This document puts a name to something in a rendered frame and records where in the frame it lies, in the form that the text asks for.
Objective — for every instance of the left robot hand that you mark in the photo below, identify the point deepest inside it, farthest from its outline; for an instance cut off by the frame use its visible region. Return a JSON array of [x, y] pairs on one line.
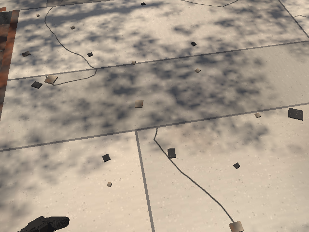
[[46, 224]]

